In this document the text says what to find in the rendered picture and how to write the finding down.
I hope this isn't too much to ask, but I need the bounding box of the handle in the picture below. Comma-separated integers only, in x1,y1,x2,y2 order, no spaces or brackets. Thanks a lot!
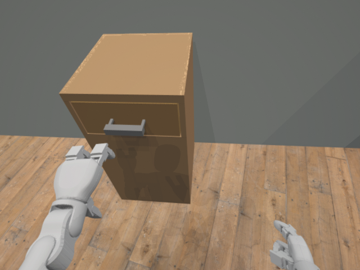
103,119,146,136

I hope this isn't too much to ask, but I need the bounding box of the cabinet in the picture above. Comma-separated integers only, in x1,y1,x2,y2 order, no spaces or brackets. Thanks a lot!
59,33,195,204

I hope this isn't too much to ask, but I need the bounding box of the robot left hand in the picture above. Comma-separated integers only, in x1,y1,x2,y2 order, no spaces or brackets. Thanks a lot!
53,143,115,218

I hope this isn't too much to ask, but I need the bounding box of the robot right hand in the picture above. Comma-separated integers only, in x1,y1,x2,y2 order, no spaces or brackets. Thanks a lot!
269,220,314,270

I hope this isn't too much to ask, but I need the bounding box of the robot left forearm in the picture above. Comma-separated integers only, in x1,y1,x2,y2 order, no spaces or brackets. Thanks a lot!
19,199,88,270

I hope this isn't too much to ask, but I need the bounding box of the drawer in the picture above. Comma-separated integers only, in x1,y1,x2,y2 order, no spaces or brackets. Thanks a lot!
71,101,181,136

